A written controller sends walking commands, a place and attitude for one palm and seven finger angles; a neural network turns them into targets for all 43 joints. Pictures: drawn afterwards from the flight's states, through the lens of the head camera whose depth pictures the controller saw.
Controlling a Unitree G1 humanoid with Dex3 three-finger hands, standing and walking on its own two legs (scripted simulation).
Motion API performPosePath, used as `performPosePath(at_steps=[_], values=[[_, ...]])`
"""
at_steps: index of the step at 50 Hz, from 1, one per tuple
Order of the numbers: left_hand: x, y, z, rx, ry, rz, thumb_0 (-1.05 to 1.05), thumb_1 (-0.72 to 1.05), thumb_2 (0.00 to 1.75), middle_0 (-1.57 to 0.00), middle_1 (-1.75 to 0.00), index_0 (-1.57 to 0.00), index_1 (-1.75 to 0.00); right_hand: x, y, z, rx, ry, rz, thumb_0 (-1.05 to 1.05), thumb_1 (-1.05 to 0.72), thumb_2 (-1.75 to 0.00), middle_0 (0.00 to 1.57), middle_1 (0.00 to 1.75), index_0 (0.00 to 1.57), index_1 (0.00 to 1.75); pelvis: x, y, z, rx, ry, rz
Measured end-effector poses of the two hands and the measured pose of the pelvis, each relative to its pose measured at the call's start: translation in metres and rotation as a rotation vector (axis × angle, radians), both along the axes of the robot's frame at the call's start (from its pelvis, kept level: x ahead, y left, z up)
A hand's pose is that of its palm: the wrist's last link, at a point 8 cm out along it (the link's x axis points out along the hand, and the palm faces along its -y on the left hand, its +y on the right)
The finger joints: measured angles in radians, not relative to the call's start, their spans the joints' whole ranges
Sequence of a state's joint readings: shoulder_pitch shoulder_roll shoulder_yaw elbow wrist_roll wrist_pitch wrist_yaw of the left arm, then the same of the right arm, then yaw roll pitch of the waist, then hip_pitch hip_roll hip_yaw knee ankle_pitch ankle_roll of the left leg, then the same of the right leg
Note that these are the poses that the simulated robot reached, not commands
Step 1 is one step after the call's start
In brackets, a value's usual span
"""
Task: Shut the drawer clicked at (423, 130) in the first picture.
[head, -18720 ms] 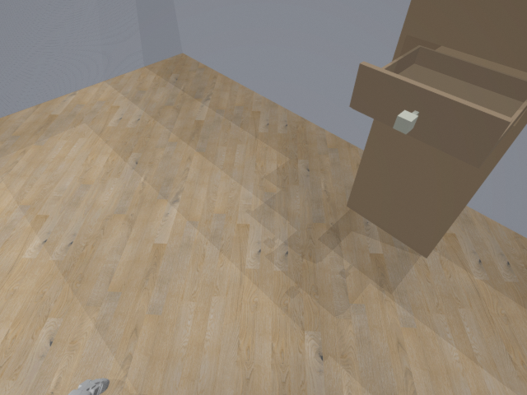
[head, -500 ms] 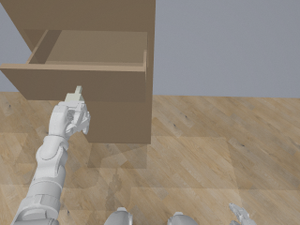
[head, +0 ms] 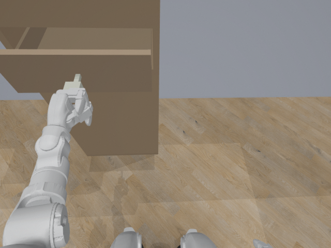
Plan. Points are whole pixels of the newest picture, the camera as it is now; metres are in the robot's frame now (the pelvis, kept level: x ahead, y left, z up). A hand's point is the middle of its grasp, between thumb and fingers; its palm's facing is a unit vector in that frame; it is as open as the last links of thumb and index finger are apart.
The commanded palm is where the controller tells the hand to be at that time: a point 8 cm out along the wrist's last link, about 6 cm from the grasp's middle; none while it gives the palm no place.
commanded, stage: push the drawer shut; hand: left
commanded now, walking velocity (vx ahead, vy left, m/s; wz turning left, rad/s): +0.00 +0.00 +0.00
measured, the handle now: (75, 86) +0.50 +0.22 +0.06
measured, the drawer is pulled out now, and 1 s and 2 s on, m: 0.10 0.00 0.00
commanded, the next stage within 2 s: pull the fist back off the drawer in 1.14 s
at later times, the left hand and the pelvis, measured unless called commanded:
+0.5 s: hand (91, 97) +0.47 +0.17 +0.06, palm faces -0.01 -1.00 -0.03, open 3.6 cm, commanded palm +0.48 +0.24 +0.07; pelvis -0.02 +0.00 -0.01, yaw +0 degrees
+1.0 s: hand (95, 78) +0.54 +0.17 +0.06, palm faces -0.01 -1.00 -0.03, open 3.7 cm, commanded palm +0.55 +0.23 +0.07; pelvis -0.01 +0.01 -0.03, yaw -1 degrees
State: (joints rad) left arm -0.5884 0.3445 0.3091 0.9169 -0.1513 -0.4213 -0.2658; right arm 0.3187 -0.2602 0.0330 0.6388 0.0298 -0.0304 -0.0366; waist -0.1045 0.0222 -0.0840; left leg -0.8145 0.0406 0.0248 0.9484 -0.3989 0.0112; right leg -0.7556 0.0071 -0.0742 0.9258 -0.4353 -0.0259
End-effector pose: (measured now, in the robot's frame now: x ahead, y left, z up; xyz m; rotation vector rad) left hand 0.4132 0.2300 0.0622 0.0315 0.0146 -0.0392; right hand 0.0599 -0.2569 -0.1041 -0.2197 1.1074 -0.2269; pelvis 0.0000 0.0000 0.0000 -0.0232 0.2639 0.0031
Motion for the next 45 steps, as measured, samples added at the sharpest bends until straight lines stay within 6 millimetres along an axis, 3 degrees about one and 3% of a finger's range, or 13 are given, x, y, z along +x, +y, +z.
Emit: performPosePath(at_steps=[18,31,45], values=[[0.021,-0.001,0.000,0.002,-0.003,0.031,0.02,0.88,0.89,-1.40,-1.60,-1.56,-1.60,-0.030,-0.003,-0.009,-0.010,0.066,-0.025,0.01,-0.91,-0.90,0.20,0.29,0.21,0.30,-0.011,-0.001,-0.009,-0.011,0.028,0.004],[0.055,-0.001,0.001,0.003,0.009,0.027,0.02,0.88,0.89,-1.40,-1.60,-1.56,-1.60,-0.066,-0.005,-0.011,-0.041,0.138,-0.061,0.01,-0.91,-0.90,0.20,0.29,0.21,0.30,-0.018,0.001,-0.019,-0.027,0.077,-0.002],[0.096,-0.001,0.002,0.002,0.025,0.035,0.02,0.88,0.89,-1.40,-1.60,-1.56,-1.60,-0.101,0.009,-0.011,-0.040,0.250,-0.096,0.01,-0.91,-0.90,0.20,0.29,0.21,0.30,-0.015,0.009,-0.024,-0.041,0.133,-0.009]])
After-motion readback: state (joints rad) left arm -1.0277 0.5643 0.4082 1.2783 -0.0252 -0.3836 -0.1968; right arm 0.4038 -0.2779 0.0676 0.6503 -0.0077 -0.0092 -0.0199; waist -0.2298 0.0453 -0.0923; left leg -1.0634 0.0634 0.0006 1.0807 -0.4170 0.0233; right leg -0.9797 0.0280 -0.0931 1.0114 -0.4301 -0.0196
